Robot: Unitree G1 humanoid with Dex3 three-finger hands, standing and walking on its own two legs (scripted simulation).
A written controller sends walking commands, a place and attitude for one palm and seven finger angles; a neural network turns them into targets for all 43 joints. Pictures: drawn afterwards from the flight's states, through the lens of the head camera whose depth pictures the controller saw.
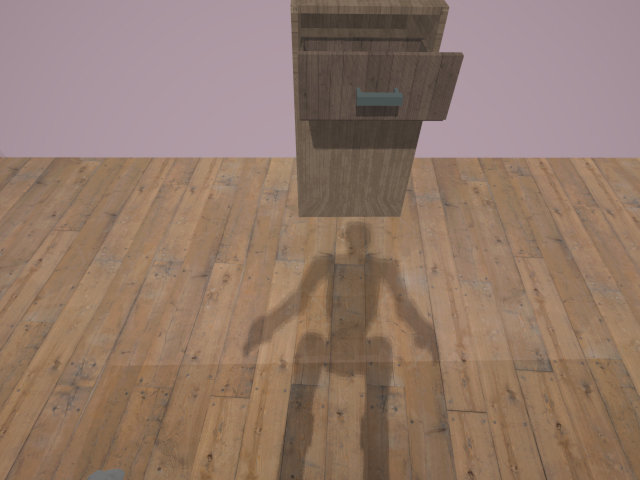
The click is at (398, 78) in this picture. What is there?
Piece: drawer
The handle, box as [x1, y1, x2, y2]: [356, 88, 402, 105]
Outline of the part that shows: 356,88 357,105 401,105 402,95 398,92 397,88 394,88 393,93 361,92 359,88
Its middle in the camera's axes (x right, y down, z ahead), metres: +0.15 -0.37 +1.01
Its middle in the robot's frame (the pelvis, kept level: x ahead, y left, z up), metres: +1.02 -0.09 -0.02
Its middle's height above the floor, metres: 0.75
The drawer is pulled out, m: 0.28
